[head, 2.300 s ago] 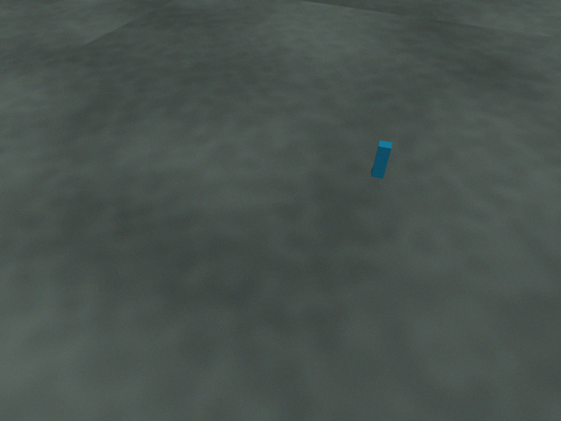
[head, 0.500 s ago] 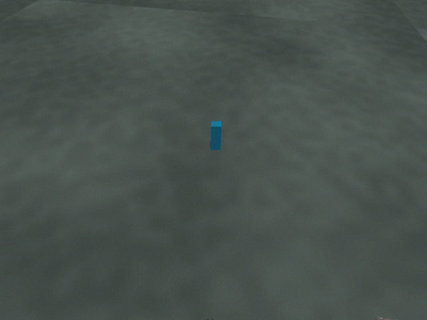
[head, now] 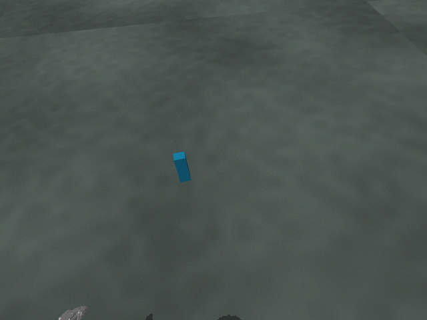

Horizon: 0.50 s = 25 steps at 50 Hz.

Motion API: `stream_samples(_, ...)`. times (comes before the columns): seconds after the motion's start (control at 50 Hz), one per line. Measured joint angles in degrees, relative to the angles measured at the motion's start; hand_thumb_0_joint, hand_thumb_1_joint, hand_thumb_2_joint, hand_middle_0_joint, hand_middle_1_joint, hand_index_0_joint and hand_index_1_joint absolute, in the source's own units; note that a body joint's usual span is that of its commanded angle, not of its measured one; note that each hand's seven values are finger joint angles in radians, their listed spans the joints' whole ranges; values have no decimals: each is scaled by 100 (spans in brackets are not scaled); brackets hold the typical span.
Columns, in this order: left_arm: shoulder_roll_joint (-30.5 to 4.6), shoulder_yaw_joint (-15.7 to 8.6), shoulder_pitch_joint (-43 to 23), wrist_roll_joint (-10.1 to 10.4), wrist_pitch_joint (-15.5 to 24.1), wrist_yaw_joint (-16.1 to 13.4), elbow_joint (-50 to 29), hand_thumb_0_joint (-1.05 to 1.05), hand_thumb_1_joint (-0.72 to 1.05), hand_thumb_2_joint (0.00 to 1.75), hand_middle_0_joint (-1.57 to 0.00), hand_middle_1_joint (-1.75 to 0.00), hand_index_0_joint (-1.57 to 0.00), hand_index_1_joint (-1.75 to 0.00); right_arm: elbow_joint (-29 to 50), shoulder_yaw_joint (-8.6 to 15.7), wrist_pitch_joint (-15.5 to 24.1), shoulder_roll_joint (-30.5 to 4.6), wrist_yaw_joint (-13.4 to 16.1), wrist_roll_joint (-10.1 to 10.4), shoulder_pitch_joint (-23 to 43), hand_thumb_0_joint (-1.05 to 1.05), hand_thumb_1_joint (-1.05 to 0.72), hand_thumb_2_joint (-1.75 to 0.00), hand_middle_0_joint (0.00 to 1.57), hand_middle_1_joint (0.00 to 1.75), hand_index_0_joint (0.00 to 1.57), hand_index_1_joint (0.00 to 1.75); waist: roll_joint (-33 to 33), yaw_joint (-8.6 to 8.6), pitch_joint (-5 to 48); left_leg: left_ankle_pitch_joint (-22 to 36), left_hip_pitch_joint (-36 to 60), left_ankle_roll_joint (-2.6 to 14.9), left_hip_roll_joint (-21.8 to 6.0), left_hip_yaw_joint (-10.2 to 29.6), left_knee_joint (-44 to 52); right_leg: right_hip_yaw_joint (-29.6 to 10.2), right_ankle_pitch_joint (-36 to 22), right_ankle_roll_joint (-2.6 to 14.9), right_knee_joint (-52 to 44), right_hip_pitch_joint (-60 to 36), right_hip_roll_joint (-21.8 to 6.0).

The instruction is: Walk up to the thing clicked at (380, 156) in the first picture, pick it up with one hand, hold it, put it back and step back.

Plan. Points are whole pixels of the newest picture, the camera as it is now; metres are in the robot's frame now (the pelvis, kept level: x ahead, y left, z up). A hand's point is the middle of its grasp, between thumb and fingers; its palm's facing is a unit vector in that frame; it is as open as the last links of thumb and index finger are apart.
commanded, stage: walk up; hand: left
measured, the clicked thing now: (182, 167) +1.01 +0.23 -0.66
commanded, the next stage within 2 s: none
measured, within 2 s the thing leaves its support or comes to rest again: neither
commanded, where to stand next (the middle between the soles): +0.68 +0.03 m, yaw -1 degrees
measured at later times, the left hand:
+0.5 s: hand (97, 269) +0.29 +0.31 -0.14, palm faces -0.10 -0.93 -0.35, open 7.4 cm
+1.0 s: hand (114, 209) +0.44 +0.29 -0.12, palm faces +0.00 -0.91 -0.41, open 7.3 cm
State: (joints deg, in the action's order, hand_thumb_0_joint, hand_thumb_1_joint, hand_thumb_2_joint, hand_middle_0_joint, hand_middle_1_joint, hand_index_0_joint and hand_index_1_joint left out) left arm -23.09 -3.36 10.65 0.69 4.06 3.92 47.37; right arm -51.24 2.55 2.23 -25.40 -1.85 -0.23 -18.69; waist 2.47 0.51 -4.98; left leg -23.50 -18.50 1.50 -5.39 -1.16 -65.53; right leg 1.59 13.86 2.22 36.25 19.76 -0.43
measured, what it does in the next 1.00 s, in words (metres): walks ahead: left foot, then right foot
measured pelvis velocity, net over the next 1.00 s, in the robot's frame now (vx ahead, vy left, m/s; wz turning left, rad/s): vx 0.40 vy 0.01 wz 0.00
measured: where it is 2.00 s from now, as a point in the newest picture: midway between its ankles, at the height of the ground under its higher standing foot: (221, 232)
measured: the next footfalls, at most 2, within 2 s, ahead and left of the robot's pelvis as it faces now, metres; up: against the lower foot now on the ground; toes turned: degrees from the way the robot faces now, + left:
left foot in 0.28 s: +0.28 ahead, +0.16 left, +0.00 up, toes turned +4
right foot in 0.66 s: +0.42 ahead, -0.12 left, +0.00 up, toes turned -6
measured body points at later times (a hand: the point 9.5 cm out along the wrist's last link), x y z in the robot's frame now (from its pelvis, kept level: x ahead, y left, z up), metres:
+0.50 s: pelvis +0.22 +0.03 +0.01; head +0.24 +0.05 +0.46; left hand +0.29 +0.36 -0.11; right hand +0.27 -0.29 -0.08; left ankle +0.24 +0.16 -0.72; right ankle +0.25 -0.10 -0.68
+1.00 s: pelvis +0.40 +0.01 +0.01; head +0.42 +0.00 +0.46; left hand +0.44 +0.34 -0.09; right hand +0.48 -0.31 -0.11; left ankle +0.51 +0.16 -0.70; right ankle +0.38 -0.11 -0.72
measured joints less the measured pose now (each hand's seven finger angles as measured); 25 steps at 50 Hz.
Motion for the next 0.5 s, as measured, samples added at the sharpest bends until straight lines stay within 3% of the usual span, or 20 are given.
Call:
stream_samples(0.06, 91, 76, 267, -18, 22, -37, 23, 0, 91, 89, -20, -30, -21, -30, 135, -8, 43, 31, -65, -35, 171, 1, -91, -90, 21, 30, 20, 30, 82, -74, 64, 374, -609, -12, -61, 67, 294, -56, 0, 11, -412, -384, 88)
stream_samples(0.14, 91, 95, 579, -95, 45, -36, 55, 1, 91, 89, -21, -30, -21, -30, 236, 33, 54, 70, -191, -103, 287, 0, -91, -90, 21, 30, 20, 30, 104, -158, 129, 640, -1034, -110, -163, 29, 1404, -71, 180, 23, -662, -739, 163)
stream_samples(0.26, -109, 58, 909, -126, 28, -42, 97, 1, 90, 89, -21, -30, -21, -30, 178, 95, 118, 125, -278, -148, 327, 0, -91, -90, 21, 30, 20, 30, -93, -310, 177, 1241, -761, -81, -56, -134, 2983, -58, 843, -144, -440, -1156, 115)
stream_samples(0.28, -150, 58, 968, -131, 13, -52, 116, 1, 90, 89, -21, -30, -21, -30, 192, 108, 162, 113, -275, -153, 312, 0, -91, -90, 21, 30, 20, 30, -146, -301, 202, 1320, -602, -57, 17, -173, 3160, -68, 1046, -187, -253, -1177, 69)
stream_samples(0.32, -218, 37, 989, -107, -48, -105, 212, 1, 90, 89, -21, -30, -21, -30, 232, 141, 263, 156, -226, -194, 366, 0, -91, -90, 21, 30, 20, 30, -402, -266, 144, 1306, -504, -93, 194, -335, 2935, -239, 1288, -82, 700, -930, -111)
stream_samples(0.36, -212, 67, 926, -96, -118, -173, 344, 1, 91, 89, -20, -30, -21, -30, 334, 134, 321, 186, -195, -131, 375, 0, -91, -90, 21, 30, 20, 30, -454, -183, 108, 1015, -398, -65, 202, -395, 2766, -413, 1383, 7, 1996, -405, 33)
stream_samples(0.4, -251, 97, 840, -75, -126, -193, 417, 1, 91, 89, -20, -30, -21, -30, 399, 88, 323, 253, -152, -68, 338, 0, -91, -90, 21, 30, 20, 30, -538, -120, 71, 923, -140, -49, 205, -453, 2923, -428, 1216, 36, 2702, 78, 86)
stream_samples(0.5, -261, 78, 603, -73, -91, -79, 354, 1, 91, 89, -20, -30, -20, -30, 410, -17, 290, 255, -107, -49, 104, 0, -91, -90, 21, 30, 21, 30, -613, -20, 36, 872, 473, -61, 259, -543, 3486, -174, 786, -107, 1899, 745, -266)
